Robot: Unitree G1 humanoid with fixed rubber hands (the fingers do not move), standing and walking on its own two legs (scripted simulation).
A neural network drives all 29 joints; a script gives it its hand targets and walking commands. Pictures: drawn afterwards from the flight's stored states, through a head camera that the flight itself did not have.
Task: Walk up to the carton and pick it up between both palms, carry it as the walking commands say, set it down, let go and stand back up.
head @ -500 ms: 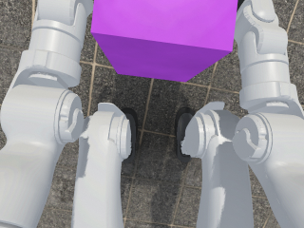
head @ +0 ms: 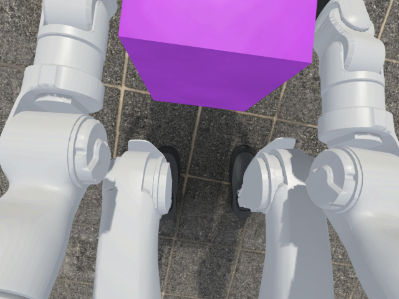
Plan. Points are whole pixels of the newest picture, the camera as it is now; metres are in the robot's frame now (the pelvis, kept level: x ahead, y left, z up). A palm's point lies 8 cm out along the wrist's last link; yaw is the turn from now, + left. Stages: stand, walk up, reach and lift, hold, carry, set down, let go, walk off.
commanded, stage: set down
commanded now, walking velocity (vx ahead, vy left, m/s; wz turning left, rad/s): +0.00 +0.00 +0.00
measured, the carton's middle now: (213, 8) +0.55 -0.01 -0.24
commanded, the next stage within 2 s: none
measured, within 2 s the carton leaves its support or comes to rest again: rests again in 1.44 s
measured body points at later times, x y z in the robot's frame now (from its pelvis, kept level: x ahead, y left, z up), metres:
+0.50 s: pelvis +0.00 +0.00 +0.00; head +0.37 +0.02 +0.24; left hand +0.60 +0.15 -0.15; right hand +0.56 -0.17 -0.16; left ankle +0.12 +0.09 -0.38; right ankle +0.13 -0.12 -0.38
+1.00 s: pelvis +0.01 +0.00 -0.01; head +0.38 +0.02 +0.23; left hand +0.60 +0.15 -0.15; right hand +0.56 -0.17 -0.17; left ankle +0.12 +0.09 -0.38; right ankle +0.13 -0.12 -0.38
